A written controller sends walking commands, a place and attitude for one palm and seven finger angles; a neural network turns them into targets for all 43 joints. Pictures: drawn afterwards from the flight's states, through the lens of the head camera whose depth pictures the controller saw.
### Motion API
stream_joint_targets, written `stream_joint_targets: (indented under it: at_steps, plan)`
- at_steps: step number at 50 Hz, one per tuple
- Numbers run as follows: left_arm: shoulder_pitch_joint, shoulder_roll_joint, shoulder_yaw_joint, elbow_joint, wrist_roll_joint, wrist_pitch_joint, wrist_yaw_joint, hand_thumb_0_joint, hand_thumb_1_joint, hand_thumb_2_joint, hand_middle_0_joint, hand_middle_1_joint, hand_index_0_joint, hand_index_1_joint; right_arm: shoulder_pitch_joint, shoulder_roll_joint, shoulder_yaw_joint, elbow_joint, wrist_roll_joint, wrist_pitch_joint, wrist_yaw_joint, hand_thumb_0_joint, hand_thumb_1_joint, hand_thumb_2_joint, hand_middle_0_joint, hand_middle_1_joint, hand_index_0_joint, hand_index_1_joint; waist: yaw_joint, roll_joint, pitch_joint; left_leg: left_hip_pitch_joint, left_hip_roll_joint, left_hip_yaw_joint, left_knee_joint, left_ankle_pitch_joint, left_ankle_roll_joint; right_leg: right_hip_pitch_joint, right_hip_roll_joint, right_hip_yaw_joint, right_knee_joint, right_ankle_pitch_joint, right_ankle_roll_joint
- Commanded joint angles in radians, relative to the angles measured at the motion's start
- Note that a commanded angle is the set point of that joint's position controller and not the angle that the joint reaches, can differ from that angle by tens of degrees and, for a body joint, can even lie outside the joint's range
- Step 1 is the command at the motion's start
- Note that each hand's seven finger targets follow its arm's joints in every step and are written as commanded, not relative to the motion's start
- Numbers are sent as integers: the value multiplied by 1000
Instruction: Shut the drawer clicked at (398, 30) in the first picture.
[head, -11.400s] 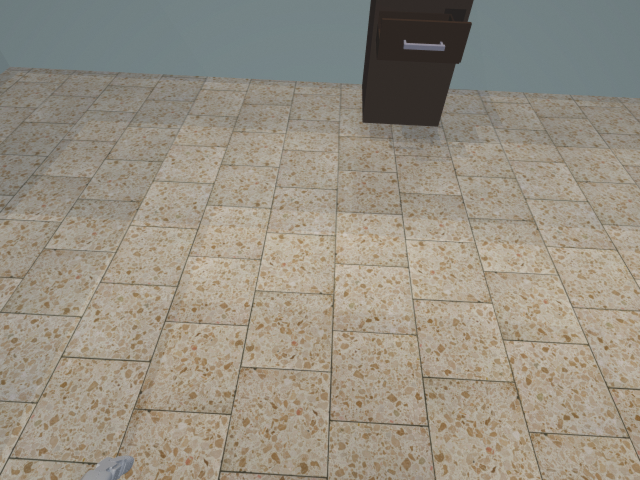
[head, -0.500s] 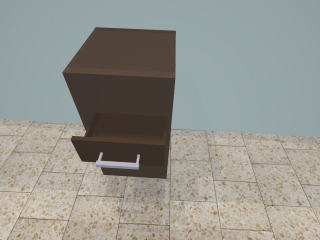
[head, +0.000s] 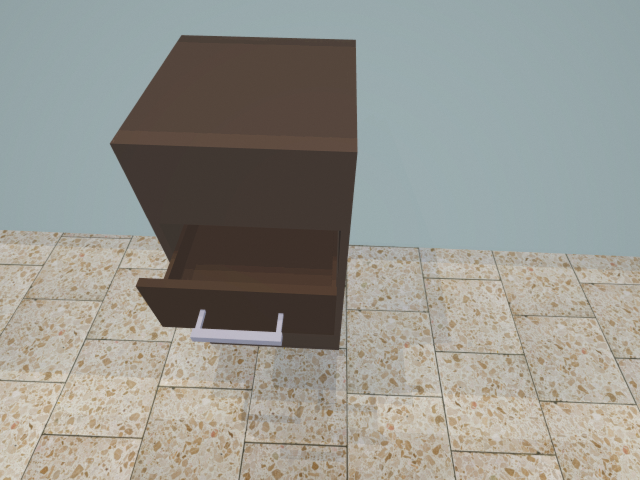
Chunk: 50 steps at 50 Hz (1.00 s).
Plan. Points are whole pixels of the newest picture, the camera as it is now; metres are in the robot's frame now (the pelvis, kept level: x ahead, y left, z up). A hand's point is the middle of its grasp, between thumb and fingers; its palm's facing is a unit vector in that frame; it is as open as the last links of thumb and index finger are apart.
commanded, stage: come to a stop and stand still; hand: left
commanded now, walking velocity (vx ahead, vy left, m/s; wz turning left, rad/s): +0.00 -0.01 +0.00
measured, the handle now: (239, 327) +0.42 +0.20 -0.25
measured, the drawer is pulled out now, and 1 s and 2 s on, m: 0.16 0.16 0.16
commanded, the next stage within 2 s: look again from close up in 1.34 s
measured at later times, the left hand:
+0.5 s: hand out of the picture -0.04 +0.16 -0.17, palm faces +0.01 -0.98 -0.22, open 7.3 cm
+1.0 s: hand out of the picture -0.05 +0.13 -0.17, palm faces +0.03 -0.98 -0.18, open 7.3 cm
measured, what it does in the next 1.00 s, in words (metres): stands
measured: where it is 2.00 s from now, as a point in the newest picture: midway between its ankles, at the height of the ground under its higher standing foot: outside the picture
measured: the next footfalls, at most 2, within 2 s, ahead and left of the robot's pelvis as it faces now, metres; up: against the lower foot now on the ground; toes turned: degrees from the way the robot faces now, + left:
none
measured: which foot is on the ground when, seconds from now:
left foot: down 0.00-1.00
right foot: down 0.00-1.00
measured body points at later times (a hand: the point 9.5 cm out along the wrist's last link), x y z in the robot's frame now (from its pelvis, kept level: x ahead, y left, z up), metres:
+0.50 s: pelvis -0.06 -0.02 +0.00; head -0.06 -0.03 +0.45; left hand -0.04 +0.21 -0.15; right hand -0.03 -0.25 -0.16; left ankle -0.06 +0.09 -0.74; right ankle -0.04 -0.13 -0.74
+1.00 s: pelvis -0.03 -0.03 +0.00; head -0.02 -0.04 +0.45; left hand -0.05 +0.18 -0.16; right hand -0.06 -0.24 -0.16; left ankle -0.06 +0.09 -0.74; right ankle -0.04 -0.13 -0.74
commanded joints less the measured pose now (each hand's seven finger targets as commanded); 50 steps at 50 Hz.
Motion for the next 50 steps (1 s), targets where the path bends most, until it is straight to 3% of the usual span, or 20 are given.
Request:
stream_joint_targets:
  at_steps: [1, 2, 3, 4, 5, 6, 7, 8, 10, 15, 18, 20, 21, 24, 30, 42, 50]
  plan:
    - [110, 70, 7, -28, 5, -11, 0, 0, 900, 900, -200, -300, -200, -300, 88, -100, -23, -23, 1, -19, 6, 0, -900, -900, 200, 300, 200, 300, 3, -22, -38, 5, 162, -109, -20, 725, 4, 52, -62, 57, -9, 467, -44]
    - [111, 77, 8, -29, 6, -12, 1, 0, 900, 900, -200, -300, -200, -300, 82, -100, -25, -21, 1, -21, 9, 0, -900, -900, 200, 300, 200, 300, 4, -4, -65, 15, 154, -102, -14, 732, 3, 73, -71, 56, -9, 500, -42]
    - [122, 159, 17, -7, 19, -30, 32, 0, 900, 900, -200, -300, -200, -300, -2, -197, -56, -97, 17, -16, 21, 0, -900, -900, 200, 300, 200, 300, 13, -170, -44, -75, 177, -78, 199, 810, -36, 17, -77, 54, -30, 729, -14]
    - [129, 150, 24, -55, 12, -35, 28, 0, 900, 900, -200, -300, -200, -300, 35, -152, -53, -140, 2, -20, 30, 0, -900, -900, 200, 300, 200, 300, 0, -145, -116, -127, 126, -76, 179, 415, -27, 98, -123, 95, 13, 721, -53]
    - [67, 165, 15, -61, 5, -40, 18, 0, 900, 900, -200, -300, -200, -300, -1, -117, -39, -140, 0, -17, 32, 0, -900, -900, 200, 300, 200, 300, -13, -72, -100, -136, 99, -56, 81, 162, -21, 83, -155, 119, 15, 696, -76]
    - [36, 156, 2, -68, 5, -38, 8, 0, 900, 900, -200, -300, -200, -300, 8, -107, -35, -130, -3, -11, 35, 0, -900, -900, 200, 300, 200, 300, -24, -34, -91, -125, 92, -59, 59, 112, -19, 39, -142, 112, 7, 545, -80]
    - [25, 145, -2, -81, 7, -33, 2, 0, 900, 900, -200, -300, -200, -300, 27, -109, -33, -133, -5, -13, 39, 0, -900, -900, 200, 300, 200, 300, -30, 41, -90, -112, 111, -84, 36, 206, -14, 9, -108, 95, 16, 405, -78]
    - [28, 138, -2, -84, 6, -30, -2, 0, 900, 900, -200, -300, -200, -300, 30, -123, -31, -132, -8, -16, 37, 0, -900, -900, 200, 300, 200, 300, -23, 68, -81, -104, 141, -104, 30, 322, -4, 2, -72, 81, 19, 330, -71]
    - [33, 134, -6, -78, 3, -29, -5, 0, 900, 900, -200, -300, -200, -300, 37, -141, -28, -127, -10, -19, 31, 0, -900, -900, 200, 300, 200, 300, -15, 79, -81, -91, 163, -115, 34, 431, 7, 12, -49, 61, 15, 272, -70]
    - [-7, 146, -16, -78, 9, -14, -21, 0, 900, 900, -200, -300, -200, -300, -12, -159, -19, -143, -7, -6, 40, 0, -900, -900, 200, 300, 200, 300, -13, -25, 98, -204, 135, -125, -66, 35, 5, -78, -42, 96, -90, 9, -61]
    - [-3, 152, -14, -81, 9, -12, -25, 0, 900, 900, -200, -300, -200, -300, 1, -169, -16, -135, -11, -4, 45, 0, -900, -900, 200, 300, 200, 300, -14, -14, 114, -223, 122, -127, -104, -79, 1, -105, -38, 117, -118, -93, -63]
    - [7, 152, -14, -79, 10, -13, -27, 0, 900, 900, -200, -300, -200, -300, 4, -168, -14, -128, -12, -6, 46, 0, -900, -900, 200, 300, 200, 300, -9, 11, 104, -225, 125, -131, -124, -94, 3, -94, -36, 111, -121, -88, -60]
    - [13, 153, -14, -78, 11, -13, -27, 0, 900, 900, -200, -300, -200, -300, 6, -170, -14, -124, -12, -5, 47, 0, -900, -900, 200, 300, 200, 300, -6, -7, 97, -232, 122, -132, -125, -114, 2, -89, -38, 112, -124, -105, -57]
    - [22, 149, -13, -72, 9, -17, -29, 0, 900, 900, -200, -300, -200, -300, 20, -166, -12, -114, -12, -6, 47, 0, -900, -900, 200, 300, 200, 300, -7, -41, 68, -206, 113, -114, -104, -74, 0, -90, -48, 129, -143, -121, -59]
    - [34, 142, -16, -48, 6, -27, -30, 0, 900, 900, -200, -300, -200, -300, 51, -143, -4, -70, -8, -11, 46, 0, -900, -900, 200, 300, 200, 300, -12, -45, 17, -154, 113, -99, -84, 15, -5, -74, -59, 133, -154, -70, -62]
    - [71, 107, -21, 17, 1, -38, -23, 0, 900, 900, -200, -300, -200, -300, 86, -108, 4, 3, -2, -22, 35, 0, -900, -900, 200, 300, 200, 300, -4, -12, -1, -132, 129, -88, -65, 176, -15, 3, -63, 99, -114, 177, -64]
    - [74, 94, -21, 32, 3, -36, -19, 0, 900, 900, -200, -300, -200, -300, 81, -93, 1, 17, -2, -22, 28, 0, -900, -900, 200, 300, 200, 300, -2, -5, 24, -112, 136, -87, -66, 214, -17, 3, -60, 87, -112, 242, -63]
